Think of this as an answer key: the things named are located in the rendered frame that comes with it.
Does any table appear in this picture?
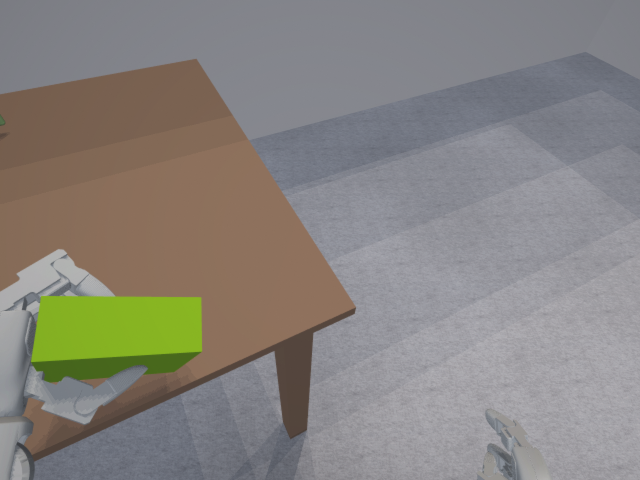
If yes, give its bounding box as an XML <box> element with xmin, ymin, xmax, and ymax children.
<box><xmin>0</xmin><ymin>59</ymin><xmax>356</xmax><ymax>462</ymax></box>

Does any left robot hand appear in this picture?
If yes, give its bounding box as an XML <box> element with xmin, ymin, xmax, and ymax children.
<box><xmin>0</xmin><ymin>249</ymin><xmax>148</xmax><ymax>425</ymax></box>

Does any robot left forearm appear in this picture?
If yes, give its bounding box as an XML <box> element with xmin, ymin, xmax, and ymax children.
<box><xmin>0</xmin><ymin>416</ymin><xmax>35</xmax><ymax>480</ymax></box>

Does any right robot hand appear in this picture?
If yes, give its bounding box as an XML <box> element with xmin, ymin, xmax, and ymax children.
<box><xmin>477</xmin><ymin>408</ymin><xmax>553</xmax><ymax>480</ymax></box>

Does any sponge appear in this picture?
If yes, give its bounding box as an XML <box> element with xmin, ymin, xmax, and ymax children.
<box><xmin>31</xmin><ymin>296</ymin><xmax>202</xmax><ymax>383</ymax></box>

